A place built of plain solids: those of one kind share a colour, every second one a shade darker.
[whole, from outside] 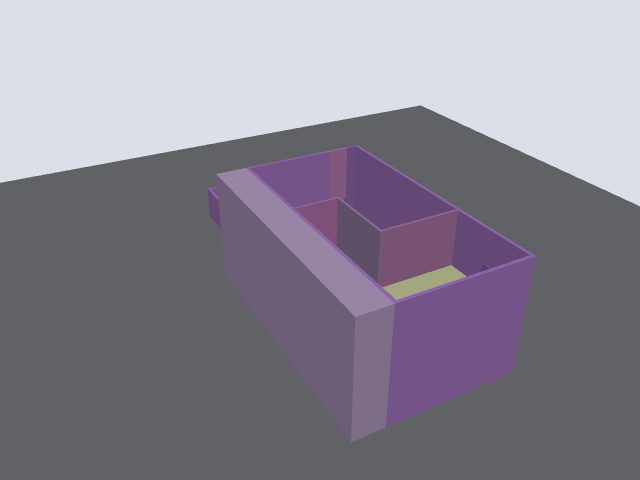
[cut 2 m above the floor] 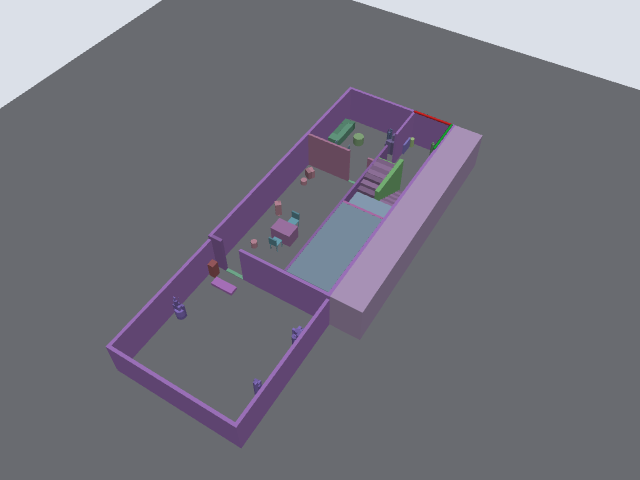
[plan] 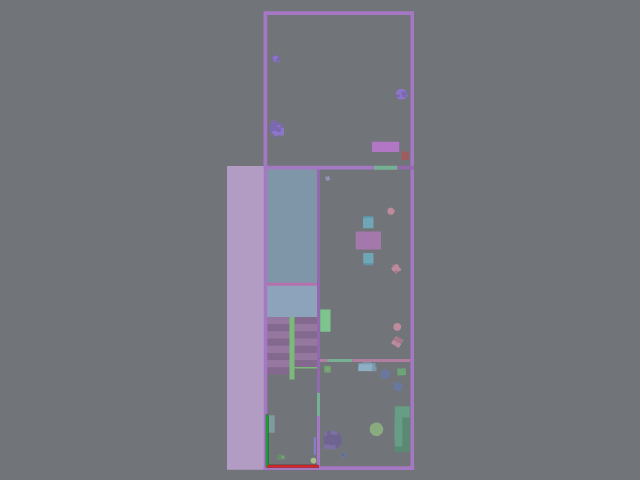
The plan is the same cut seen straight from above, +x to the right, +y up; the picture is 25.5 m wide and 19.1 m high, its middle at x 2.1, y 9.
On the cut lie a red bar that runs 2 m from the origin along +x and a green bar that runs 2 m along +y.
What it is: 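A terraced town house, two up and two down, 5.7 m between the party walls, 11.8 m deep; a hall 0.89 m wide; a stair of 17 risers of 165 mm on goings of 287 mm, 0.89 m wide, straight between the party wall and the hall's partition, up a first flight to a half landing at the back, then back toward the front up a second flight beside it, a wall between them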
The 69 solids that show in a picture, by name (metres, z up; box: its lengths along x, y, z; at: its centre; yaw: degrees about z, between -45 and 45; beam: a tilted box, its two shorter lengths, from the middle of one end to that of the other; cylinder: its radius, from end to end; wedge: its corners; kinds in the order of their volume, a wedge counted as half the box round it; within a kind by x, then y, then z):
{
 "neighbour_1": {"box": [1.46, 12.08, 5.45], "at": [-0.87, 5.9, 2.68]},
 "wall_1": {"box": [0.15, 12.1, 5.45], "at": [-0.07, 5.9, 2.68]},
 "wall_2": {"box": [0.15, 6.3, 1.85], "at": [-0.07, 14.95, 0.88]},
 "wall_3": {"box": [0.12, 2.0, 2.75], "at": [2.04, 1.0, 1.33]},
 "wall_4": {"box": [0.12, 8.88, 2.75], "at": [2.04, 7.37, 1.33]},
 "wall_5": {"box": [4.4, 0.15, 5.45], "at": [2.05, 11.88, 2.68]},
 "wall_6": {"box": [6.0, 0.15, 5.45], "at": [2.85, -0.07, 2.68]},
 "wall_7": {"box": [6.0, 0.15, 1.85], "at": [2.85, 18.03, 0.88]},
 "wall_8": {"box": [0.67, 0.15, 5.45], "at": [5.51, 11.88, 2.68]},
 "wall_9": {"box": [0.15, 12.1, 5.45], "at": [5.77, 5.9, 2.68]},
 "wall_10": {"box": [0.15, 6.3, 1.85], "at": [5.77, 14.95, 0.88]},
 "behind_landing_1": {"box": [1.98, 4.51, 2.75], "at": [0.99, 9.55, 1.33]},
 "tread_1": {"box": [0.89, 0.29, 0.21], "at": [0.45, 3.79, 0.06]},
 "tread_2": {"box": [0.89, 0.29, 0.38], "at": [0.45, 4.08, 0.14]},
 "tread_3": {"box": [0.89, 0.29, 0.54], "at": [0.45, 4.37, 0.22]},
 "tread_4": {"box": [0.89, 0.29, 0.71], "at": [0.45, 4.65, 0.3]},
 "tread_5": {"box": [0.89, 0.29, 0.87], "at": [0.45, 4.94, 0.39]},
 "tread_6": {"box": [0.89, 0.29, 1.04], "at": [0.45, 5.22, 0.47]},
 "tread_7": {"box": [0.89, 0.29, 1.2], "at": [0.45, 5.51, 0.55]},
 "tread_8": {"box": [0.89, 0.29, 1.37], "at": [0.45, 5.8, 0.63]},
 "tread_9": {"box": [0.89, 0.29, 2.69], "at": [1.54, 4.08, 1.29]},
 "tread_10": {"box": [0.89, 0.29, 2.52], "at": [1.54, 4.37, 1.21]},
 "tread_11": {"box": [0.89, 0.29, 2.36], "at": [1.54, 4.65, 1.13]},
 "tread_12": {"box": [0.89, 0.29, 2.19], "at": [1.54, 4.94, 1.05]},
 "tread_13": {"box": [0.89, 0.29, 2.03], "at": [1.54, 5.22, 0.96]},
 "tread_14": {"box": [0.89, 0.29, 1.86], "at": [1.54, 5.51, 0.88]},
 "tread_15": {"box": [0.89, 0.29, 1.7], "at": [1.54, 5.8, 0.8]},
 "half_landing_1": {"box": [1.98, 1.24, 1.53], "at": [0.99, 6.56, 0.72]},
 "stair_spine_1": {"box": [0.2, 2.49, 3.85], "at": [0.99, 4.7, 1.88]},
 "landing_end_wall_1": {"box": [1.98, 0.12, 5.45], "at": [0.99, 7.24, 2.68]},
 "upper_back_wall_1": {"box": [3.71, 0.12, 2.7], "at": [3.84, 4.0, 4.05]},
 "upper_partition_1": {"box": [0.12, 3.36, 2.7], "at": [2.04, 5.62, 4.05]},
 "kitchen_wall_1": {"box": [0.3, 0.12, 2.75], "at": [2.25, 4.2, 1.33]},
 "kitchen_wall_2": {"box": [2.32, 0.12, 2.75], "at": [4.54, 4.2, 1.33]},
 "kitchen_table_1": {"box": [1.02, 0.73, 0.77], "at": [4.02, 8.98, 0.34]},
 "upper_floor_1": {"box": [4.62, 1.21, 0.1], "at": [3.39, 3.34, 2.75]},
 "slotfit_sofa_1": {"box": [0.31, 0.45, 0.5], "at": [5.22, 1.24, 0.2]},
 "slotfit_sofa_2": {"box": [0.31, 0.47, 0.5], "at": [5.22, 1.7, 0.2]},
 "slotfit_sofa_3": {"box": [0.3, 0.24, 0.5], "at": [5.23, 0.67, 0.2]},
 "slotfit_sofa_4": {"box": [0.6, 0.45, 0.5], "at": [5.38, 2.16, 0.2]},
 "slotfit_sofa_5": {"box": [0.3, 0.46, 0.5], "at": [5.53, 0.78, 0.2]},
 "slotfit_sofa_6": {"box": [0.3, 0.45, 0.5], "at": [5.53, 1.24, 0.2]},
 "slotfit_sofa_7": {"box": [0.3, 0.47, 0.5], "at": [5.53, 1.7, 0.2]},
 "back_wall_over_door_1": {"box": [0.95, 0.15, 2.74], "at": [4.71, 11.88, 4.03]},
 "slotfit_kitchen_wall_table_1": {"box": [0.41, 0.89, 0.81], "at": [2.32, 5.79, 0.35]},
 "slotfit_storage_1": {"box": [0.55, 0.28, 1.55], "at": [3.91, 3.92, 0.72]},
 "slotfit_chair_1": {"cylinder": 0.36, "from": [2.61, 1.04, -0.05], "to": [2.61, 1.04, 0.43]},
 "slotfit_chair_2": {"box": [0.28, 0.15, 0.85], "at": [2.66, 1.34, 0.37]},
 "slotfit_low_table_1": {"cylinder": 0.27, "from": [4.35, 1.47, -0.05], "to": [4.35, 1.47, 0.45]},
 "shoe_rack_1": {"box": [0.3, 0.7, 0.5], "at": [0.15, 1.68, 0.2]},
 "clutter_front_1": {"cylinder": 0.19, "from": [4.69, 3.66, -0.05], "to": [4.69, 3.66, 0.31]},
 "clutter_front_2": {"box": [0.32, 0.32, 0.53], "at": [5.2, 3.17, 0.22], "yaw": -13.6},
 "yard_step_1": {"box": [1.09, 0.41, 0.2], "at": [4.71, 12.7, 0.05]},
 "clutter_kitchen_1": {"cylinder": 0.14, "from": [4.92, 10.14, -0.05], "to": [4.92, 10.14, 0.35]},
 "clutter_kitchen_2": {"box": [0.3, 0.17, 0.74], "at": [5.09, 7.9, 0.32], "yaw": 39.2},
 "clutter_kitchen_3": {"cylinder": 0.16, "from": [5.17, 5.54, -0.05], "to": [5.17, 5.54, 0.26]},
 "bedstead_upper_1": {"box": [0.05, 1.45, 1.18], "at": [5.63, 1.38, 3.34]},
 "own_bin_1": {"box": [0.3, 0.34, 0.82], "at": [5.49, 12.35, 0.36]},
 "own_plant_yard_1": {"cylinder": 0.22, "from": [5.34, 14.8, -0.05], "to": [5.34, 14.8, 0.52]},
 "box_cardboard_1": {"box": [0.35, 0.28, 0.44], "at": [5.35, 3.75, 0.17], "yaw": 3.2},
 "radiator_1": {"box": [0.1, 0.7, 0.6], "at": [1.9, 0.8, 0.42]},
 "side_chair_1": {"box": [0.38, 0.08, 0.38], "at": [4.02, 8.04, 0.65]},
 "side_chair_2": {"box": [0.42, 0.42, 0.04], "at": [4.02, 8.28, 0.43]},
 "side_chair_3": {"box": [0.42, 0.42, 0.04], "at": [4.02, 9.68, 0.43]},
 "side_chair_4": {"box": [0.38, 0.08, 0.38], "at": [4.02, 9.92, 0.65]},
 "threshold_1": {"box": [0.13, 0.93, 0.07], "at": [2.04, 2.46, -0.01]},
 "threshold_2": {"box": [0.98, 0.13, 0.07], "at": [2.89, 4.2, -0.01]},
 "threshold_3": {"box": [0.93, 0.16, 0.08], "at": [4.71, 11.88, -0.01]},
 "own_floor_lamp_1": {"box": [0.26, 0.26, 0.07], "at": [2.4, 3.85, -0.01]}
}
